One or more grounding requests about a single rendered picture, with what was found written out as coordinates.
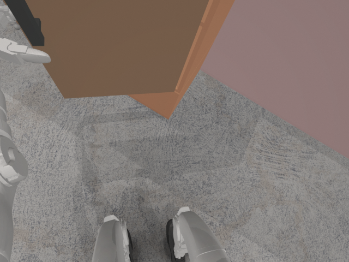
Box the cupboard door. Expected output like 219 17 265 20
3 0 209 99

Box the robot right shin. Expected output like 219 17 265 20
173 206 190 258

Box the robot left forearm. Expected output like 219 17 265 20
0 77 12 141

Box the left robot upper arm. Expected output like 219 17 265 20
0 135 28 262

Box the right robot thigh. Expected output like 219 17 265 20
172 211 231 262

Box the handle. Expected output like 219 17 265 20
4 0 44 46

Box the left robot hand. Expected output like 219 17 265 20
0 5 51 65

